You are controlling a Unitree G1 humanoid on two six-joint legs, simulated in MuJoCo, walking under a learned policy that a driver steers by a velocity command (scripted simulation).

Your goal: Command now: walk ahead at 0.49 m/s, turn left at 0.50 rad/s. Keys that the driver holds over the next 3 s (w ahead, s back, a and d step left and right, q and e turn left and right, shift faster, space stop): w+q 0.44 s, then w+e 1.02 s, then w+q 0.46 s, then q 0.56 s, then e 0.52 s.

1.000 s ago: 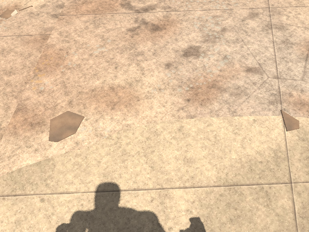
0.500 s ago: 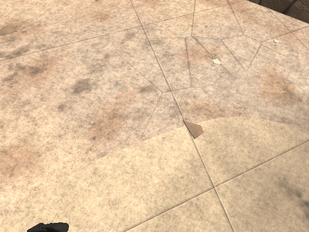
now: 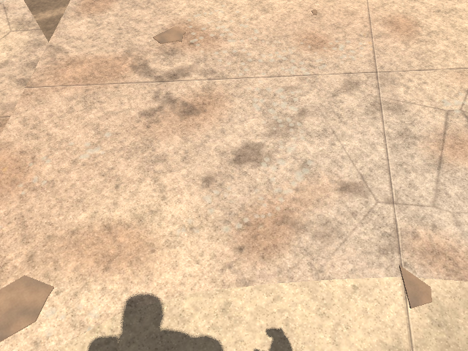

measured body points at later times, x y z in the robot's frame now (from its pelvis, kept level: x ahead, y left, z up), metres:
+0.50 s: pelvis +0.28 +0.04 +0.01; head +0.31 +0.06 +0.46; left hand +0.44 +0.33 -0.07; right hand +0.43 -0.23 -0.09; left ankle +0.19 +0.11 -0.73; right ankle +0.50 -0.07 -0.69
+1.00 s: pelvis +0.55 +0.08 +0.01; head +0.59 +0.07 +0.46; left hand +0.51 +0.36 -0.10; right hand +0.84 -0.10 -0.05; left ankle +0.68 +0.24 -0.70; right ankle +0.49 -0.04 -0.73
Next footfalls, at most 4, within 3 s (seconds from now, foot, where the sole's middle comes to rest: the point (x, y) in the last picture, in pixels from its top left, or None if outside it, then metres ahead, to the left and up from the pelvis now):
0.08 left None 0.23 0.11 -0.77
0.58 right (266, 329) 0.53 -0.03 -0.77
1.06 left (184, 259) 0.73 0.23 -0.77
1.56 right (281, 198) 0.99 -0.07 -0.77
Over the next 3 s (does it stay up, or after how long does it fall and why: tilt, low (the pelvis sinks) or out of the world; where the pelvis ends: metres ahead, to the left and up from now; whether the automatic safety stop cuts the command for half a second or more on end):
stays up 1.28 0.01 0.00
